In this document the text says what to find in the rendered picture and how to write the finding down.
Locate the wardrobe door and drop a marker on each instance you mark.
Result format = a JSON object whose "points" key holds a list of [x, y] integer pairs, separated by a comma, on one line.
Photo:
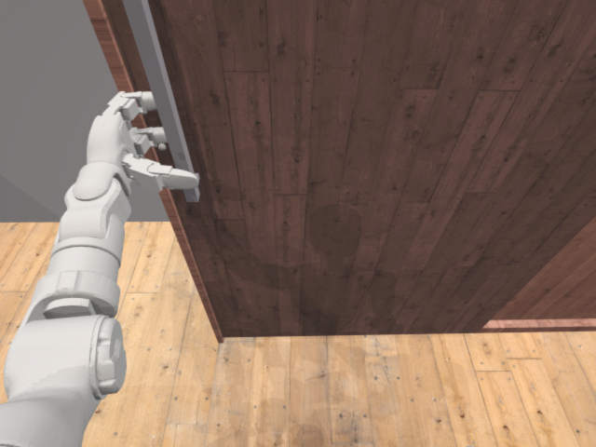
{"points": [[564, 288], [375, 167]]}

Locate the handle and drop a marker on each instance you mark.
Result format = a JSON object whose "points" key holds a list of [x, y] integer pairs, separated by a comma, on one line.
{"points": [[144, 32]]}

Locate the robot left forearm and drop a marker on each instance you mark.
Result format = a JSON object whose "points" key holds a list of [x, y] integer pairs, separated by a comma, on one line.
{"points": [[86, 256]]}

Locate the robot left hand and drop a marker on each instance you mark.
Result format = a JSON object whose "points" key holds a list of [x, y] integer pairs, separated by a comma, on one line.
{"points": [[110, 141]]}

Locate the left robot upper arm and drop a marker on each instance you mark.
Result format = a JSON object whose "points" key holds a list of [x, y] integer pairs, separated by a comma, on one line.
{"points": [[59, 371]]}

